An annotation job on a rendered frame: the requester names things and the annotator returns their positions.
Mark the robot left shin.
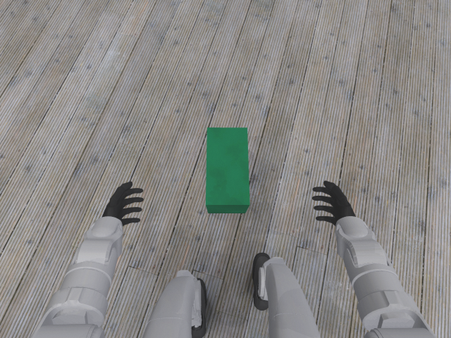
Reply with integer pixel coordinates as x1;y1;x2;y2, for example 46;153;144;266
176;270;202;326

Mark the carton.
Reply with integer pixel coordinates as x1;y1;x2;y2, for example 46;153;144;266
206;127;250;213

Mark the robot right hand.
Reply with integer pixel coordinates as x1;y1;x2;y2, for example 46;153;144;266
312;181;356;226

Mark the robot left upper arm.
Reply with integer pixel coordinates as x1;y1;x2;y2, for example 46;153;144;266
33;324;105;338

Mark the robot left hand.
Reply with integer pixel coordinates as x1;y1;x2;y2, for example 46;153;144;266
102;182;144;226

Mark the robot left forearm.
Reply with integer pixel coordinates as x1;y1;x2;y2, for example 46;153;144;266
30;216;123;338

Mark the robot right forearm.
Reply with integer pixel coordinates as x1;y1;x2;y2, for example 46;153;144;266
335;216;437;338

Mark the robot left foot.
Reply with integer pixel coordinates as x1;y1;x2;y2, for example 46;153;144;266
192;278;207;338

